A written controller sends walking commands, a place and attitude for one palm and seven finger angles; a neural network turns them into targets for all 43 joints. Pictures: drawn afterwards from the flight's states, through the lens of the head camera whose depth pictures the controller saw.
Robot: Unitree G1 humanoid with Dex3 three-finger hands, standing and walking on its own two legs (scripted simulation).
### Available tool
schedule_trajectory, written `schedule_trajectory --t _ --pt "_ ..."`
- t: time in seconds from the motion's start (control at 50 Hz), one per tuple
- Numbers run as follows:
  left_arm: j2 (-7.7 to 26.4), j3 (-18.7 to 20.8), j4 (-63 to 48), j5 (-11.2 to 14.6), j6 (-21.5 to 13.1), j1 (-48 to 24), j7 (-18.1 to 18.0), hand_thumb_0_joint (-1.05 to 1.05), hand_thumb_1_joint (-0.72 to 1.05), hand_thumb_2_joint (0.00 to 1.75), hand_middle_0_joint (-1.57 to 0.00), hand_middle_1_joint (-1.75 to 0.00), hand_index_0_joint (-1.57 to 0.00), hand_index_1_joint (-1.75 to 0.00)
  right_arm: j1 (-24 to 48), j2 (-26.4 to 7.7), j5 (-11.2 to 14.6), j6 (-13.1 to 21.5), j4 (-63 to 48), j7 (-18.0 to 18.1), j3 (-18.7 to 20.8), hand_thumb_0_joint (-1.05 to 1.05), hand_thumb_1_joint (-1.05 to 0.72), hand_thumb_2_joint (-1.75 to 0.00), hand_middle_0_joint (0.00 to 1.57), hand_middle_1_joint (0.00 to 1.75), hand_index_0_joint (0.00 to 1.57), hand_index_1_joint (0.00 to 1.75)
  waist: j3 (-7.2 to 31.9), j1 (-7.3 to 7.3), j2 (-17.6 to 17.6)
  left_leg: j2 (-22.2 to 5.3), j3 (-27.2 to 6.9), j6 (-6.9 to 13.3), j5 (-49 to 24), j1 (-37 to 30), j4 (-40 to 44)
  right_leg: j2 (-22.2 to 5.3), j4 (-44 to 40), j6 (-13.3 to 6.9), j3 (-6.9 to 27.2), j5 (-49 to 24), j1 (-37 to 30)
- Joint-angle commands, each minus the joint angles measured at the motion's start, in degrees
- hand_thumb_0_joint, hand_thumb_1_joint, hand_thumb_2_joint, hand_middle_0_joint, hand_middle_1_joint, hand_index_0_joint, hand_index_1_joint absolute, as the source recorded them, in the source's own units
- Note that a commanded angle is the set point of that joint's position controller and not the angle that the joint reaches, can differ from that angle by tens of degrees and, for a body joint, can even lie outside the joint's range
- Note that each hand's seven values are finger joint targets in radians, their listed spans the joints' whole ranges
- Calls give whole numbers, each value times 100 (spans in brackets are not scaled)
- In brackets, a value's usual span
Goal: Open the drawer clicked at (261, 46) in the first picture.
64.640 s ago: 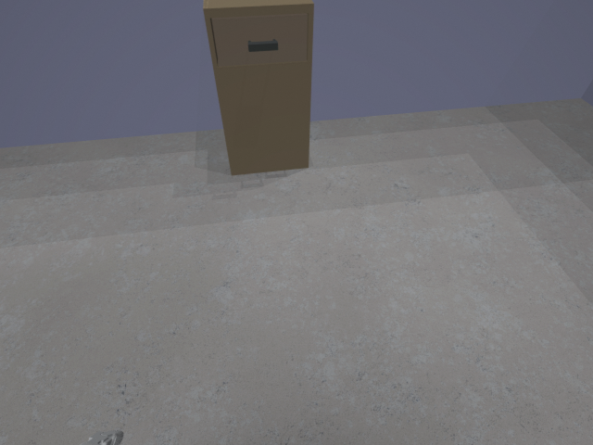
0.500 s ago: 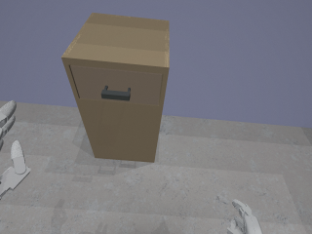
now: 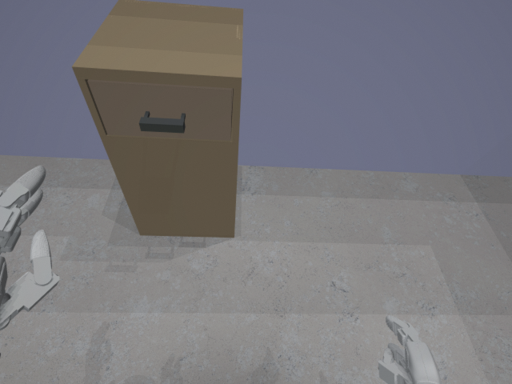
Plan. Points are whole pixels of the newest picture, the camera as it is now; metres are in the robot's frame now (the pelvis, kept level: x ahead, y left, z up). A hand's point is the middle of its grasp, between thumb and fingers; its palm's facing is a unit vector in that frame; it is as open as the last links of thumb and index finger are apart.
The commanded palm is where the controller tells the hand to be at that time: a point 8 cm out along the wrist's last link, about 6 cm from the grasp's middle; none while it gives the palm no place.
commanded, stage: stop stepping back and stand still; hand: left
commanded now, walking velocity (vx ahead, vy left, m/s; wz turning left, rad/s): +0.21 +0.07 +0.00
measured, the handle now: (164, 120) +0.77 +0.29 -0.09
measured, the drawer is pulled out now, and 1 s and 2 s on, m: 0.00 0.00 0.00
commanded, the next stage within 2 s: let the arm hang, fingers relaxed in 0.76 s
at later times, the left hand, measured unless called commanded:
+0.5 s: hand out of the picture +0.10 +0.25 +0.16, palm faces +0.44 -0.79 -0.43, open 7.4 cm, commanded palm +0.05 +0.29 +0.18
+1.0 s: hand out of the picture +0.12 +0.27 -0.04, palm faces +0.13 -0.90 -0.41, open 7.4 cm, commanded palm none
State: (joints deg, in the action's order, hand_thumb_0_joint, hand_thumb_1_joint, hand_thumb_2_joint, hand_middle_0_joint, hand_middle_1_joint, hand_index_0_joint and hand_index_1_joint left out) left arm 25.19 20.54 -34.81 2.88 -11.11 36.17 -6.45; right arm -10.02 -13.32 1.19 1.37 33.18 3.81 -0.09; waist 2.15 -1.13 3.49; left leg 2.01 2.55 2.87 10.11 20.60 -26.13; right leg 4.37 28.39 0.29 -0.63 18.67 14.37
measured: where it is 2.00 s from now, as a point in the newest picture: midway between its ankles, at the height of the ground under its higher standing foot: outside the picture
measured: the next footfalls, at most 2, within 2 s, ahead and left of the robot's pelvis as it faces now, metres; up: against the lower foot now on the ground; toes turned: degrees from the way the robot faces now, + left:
left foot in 0.44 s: -0.04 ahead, +0.15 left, +0.00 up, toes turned +6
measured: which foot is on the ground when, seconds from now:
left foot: down 0.00-0.14, up 0.16-0.42, down 0.44-1.00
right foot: down 0.00-1.00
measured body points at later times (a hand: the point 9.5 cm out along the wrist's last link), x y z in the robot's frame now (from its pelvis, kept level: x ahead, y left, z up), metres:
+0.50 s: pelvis -0.07 +0.00 +0.00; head -0.08 +0.00 +0.45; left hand +0.07 +0.29 +0.18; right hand +0.08 -0.24 -0.09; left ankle -0.08 +0.15 -0.74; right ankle -0.06 -0.08 -0.74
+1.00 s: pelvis -0.07 +0.03 -0.01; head -0.06 +0.01 +0.44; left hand +0.11 +0.32 -0.01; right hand +0.09 -0.21 -0.12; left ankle -0.08 +0.15 -0.74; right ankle -0.06 -0.08 -0.74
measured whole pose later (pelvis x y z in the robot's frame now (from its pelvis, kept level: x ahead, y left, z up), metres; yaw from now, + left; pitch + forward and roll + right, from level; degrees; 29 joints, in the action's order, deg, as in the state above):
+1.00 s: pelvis -0.07 +0.03 -0.01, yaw +3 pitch +2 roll +0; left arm 17.7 6.6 13.9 -2.3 -0.8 17.0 -0.6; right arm -8.7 -15.3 -1.4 2.1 43.5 -0.7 0.3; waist 0.8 -0.1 -2.0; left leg -1.1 3.0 0.3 18.5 17.7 -34.6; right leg -1.3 35.3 -1.2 -3.5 17.6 19.1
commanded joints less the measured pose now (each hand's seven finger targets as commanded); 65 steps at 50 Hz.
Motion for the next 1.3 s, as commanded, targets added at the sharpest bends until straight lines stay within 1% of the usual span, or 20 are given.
schedule_trajectory --t 0.0,0.08,0.1,0.12,0.14,0.16,0.2,0.32,0.42,0.48,0.66,0.82,0.84,0.86,0.92,0.98,1.02,1.1,1.18,1.28 --pt "938 848 -1684 34 -308 664 -242 0 90 90 -20 -30 -20 -30 202 -655 -204 602 -1008 24 237 0 -90 -90 20 30 20 30 1091 111 -1820 -1466 -1488 406 -2618 -974 783 -151 789 -8 134 824 -90" --pt "731 859 -1481 4 -255 910 -430 0 90 90 -20 -30 -20 -30 315 -740 -252 702 -940 86 213 0 -90 -90 20 30 20 30 562 -14 -1156 -974 -1087 89 569 400 336 -594 -532 -58 145 347 -638" --pt "730 884 -1329 -37 -230 803 -442 0 90 90 -20 -30 -20 -30 310 -685 -271 621 -952 89 259 0 -90 -90 20 30 20 30 286 -64 -514 -544 -888 -154 1663 647 -369 -1192 -1313 -375 990 1294 -97" --pt "678 862 -1155 -74 -213 651 -461 0 90 90 -20 -30 -20 -30 188 -716 -271 517 -914 119 342 0 -90 -90 20 30 20 30 56 -97 178 -149 -689 -396 1613 484 -1820 -2102 -2163 -815 2411 2673 911" --pt "640 886 -1019 -41 -229 396 -491 0 90 90 -20 -30 -20 -30 214 -815 -308 430 -801 120 367 0 -90 -90 20 30 20 30 -141 -79 200 -139 -763 -418 1401 706 -2812 -2540 -2442 -852 2990 2626 1261" --pt "478 702 -856 -76 -272 167 -507 0 90 90 -20 -30 -20 -30 -24 -731 -355 399 -616 130 341 0 -90 -90 20 30 20 30 -25 -267 32 -235 -777 -391 957 864 -3097 -2343 -2187 -730 2289 1776 867" --pt "371 566 -488 -123 -326 124 -508 0 90 90 -20 -30 -20 -30 28 -650 -317 450 -625 174 291 0 -90 -90 20 30 20 30 76 -214 -82 -355 -612 -371 720 953 -2640 -1980 -1779 -746 1344 521 311" --pt "473 427 -411 -224 -370 -327 -414 0 90 90 -20 -30 -20 -30 127 -481 -204 815 -564 175 233 0 -90 -90 20 30 20 30 -155 92 497 -291 202 -119 733 -63 -379 -1771 -1763 -596 1184 661 -66" --pt "458 434 -704 -131 -387 -474 -385 0 90 90 -20 -30 -20 -30 102 -634 -147 902 -659 124 273 0 -90 -90 20 30 20 30 -86 97 -285 -928 -653 121 350 -827 450 -826 -663 -82 472 -106 73" --pt "419 527 -833 -119 -339 -317 -380 0 90 90 -20 -30 -20 -30 72 -510 -114 904 -611 86 181 0 -90 -90 20 30 20 30 -87 24 -717 -936 -574 52 776 -421 596 -592 -421 -87 201 -140 -106" --pt "427 510 -1150 -43 -233 -246 -343 0 90 90 -20 -30 -20 -30 225 -468 -105 920 -718 -25 118 0 -90 -90 20 30 20 30 73 46 -942 -864 -298 -146 8 -310 234 -576 -224 -176 221 -1271 -396" --pt "422 592 -1035 -9 -275 24 -332 0 90 90 -20 -30 -20 -30 219 -410 -91 802 -767 -39 113 0 -90 -90 20 30 20 30 307 36 -641 -656 -137 -276 -655 -552 -25 -791 -469 -190 383 -2263 -637" --pt "-411 -1701 3837 -502 457 -758 416 0 90 90 -20 -30 -20 -30 331 -970 -87 1067 686 -499 475 0 -90 -90 20 30 20 30 -22 -272 -455 -800 -126 -304 -1233 -699 -742 -1108 285 -226 -8 -2544 412" --pt "-436 -1439 3995 -574 943 -850 592 0 90 90 -20 -30 -20 -30 -142 -1122 -160 601 674 -479 531 0 -90 -90 20 30 20 30 125 -120 -502 -933 -270 -236 -1165 -639 -440 -1052 389 -195 203 -2129 479" --pt "-533 -1493 4739 -549 1062 -1364 685 0 90 90 -20 -30 -20 -30 -89 -958 -236 220 472 -409 355 0 -90 -90 20 30 20 30 105 70 -40 -1058 -698 137 -1112 -84 -261 -755 627 -109 -78 -1518 110" --pt "-175 -1527 5936 -540 1033 -1667 650 0 90 90 -20 -30 -20 -30 -25 -899 -264 95 579 -364 303 0 -90 -90 20 30 20 30 447 148 793 -562 -368 -90 -843 -296 -667 -1306 98 -373 528 -2769 -601" --pt "7 -1593 6701 -492 1054 -1992 613 0 90 90 -20 -30 -20 -30 -87 -840 -266 -16 835 -341 273 0 -90 -90 20 30 20 30 339 80 569 -405 -319 -185 -328 -552 -532 -1525 -152 -558 674 -2923 -556" --pt "-261 -1784 7860 -408 1128 -2241 572 0 90 90 -20 -30 -20 -30 -83 -771 -264 -77 1456 -309 153 0 -90 -90 20 30 20 30 29 127 -1013 -786 -582 -105 -777 -689 278 -1002 -297 -240 302 -1365 -564" --pt "-452 -1806 8679 -383 1129 -2085 555 0 90 90 -20 -30 -20 -30 -277 -644 -243 -116 1924 -257 128 0 -90 -90 20 30 20 30 -152 146 -1206 -801 -603 -112 -121 -683 574 -991 -745 -252 265 -891 -693" --pt "-488 -1865 9280 -359 1089 -2037 545 0 90 90 -20 -30 -20 -30 -656 -595 -212 -128 2377 -228 149 0 -90 -90 20 30 20 30 -205 104 -753 -839 -619 -101 33 -873 728 -1025 -984 -271 211 -775 -660"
